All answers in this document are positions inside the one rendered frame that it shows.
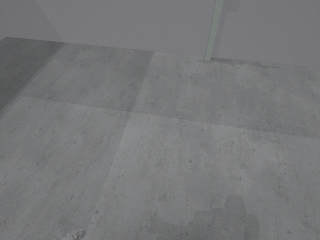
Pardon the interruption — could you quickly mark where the panel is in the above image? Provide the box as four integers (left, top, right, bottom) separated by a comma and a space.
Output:
204, 0, 224, 61

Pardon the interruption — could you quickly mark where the robot left hand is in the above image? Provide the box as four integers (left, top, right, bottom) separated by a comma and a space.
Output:
61, 229, 86, 240

